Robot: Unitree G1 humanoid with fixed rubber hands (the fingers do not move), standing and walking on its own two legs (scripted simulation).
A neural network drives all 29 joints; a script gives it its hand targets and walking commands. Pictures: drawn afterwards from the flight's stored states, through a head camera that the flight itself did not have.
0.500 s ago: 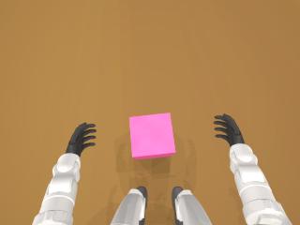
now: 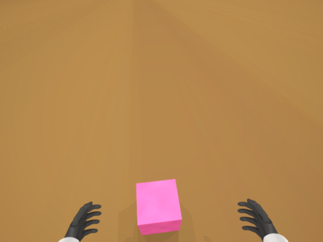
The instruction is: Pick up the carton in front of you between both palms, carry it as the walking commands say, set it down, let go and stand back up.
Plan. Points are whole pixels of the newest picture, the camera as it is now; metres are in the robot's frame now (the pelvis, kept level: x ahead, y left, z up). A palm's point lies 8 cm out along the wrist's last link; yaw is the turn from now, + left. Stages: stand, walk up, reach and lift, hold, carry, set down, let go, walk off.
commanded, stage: let go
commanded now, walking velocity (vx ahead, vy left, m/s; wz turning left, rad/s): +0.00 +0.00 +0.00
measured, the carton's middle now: (158, 207) +0.39 +0.04 -0.65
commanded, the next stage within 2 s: stand in 0.34 s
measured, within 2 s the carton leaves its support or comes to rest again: neither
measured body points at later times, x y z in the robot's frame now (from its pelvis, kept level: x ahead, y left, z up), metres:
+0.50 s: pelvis +0.00 +0.01 -0.01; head +0.00 +0.01 +0.44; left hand +0.16 +0.28 -0.09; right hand +0.15 -0.27 -0.09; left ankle -0.02 +0.12 -0.74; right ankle -0.02 -0.10 -0.74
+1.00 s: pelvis +0.01 +0.02 +0.00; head +0.01 +0.02 +0.45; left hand +0.14 +0.31 -0.11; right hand +0.14 -0.28 -0.10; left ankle -0.02 +0.12 -0.74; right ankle -0.02 -0.10 -0.74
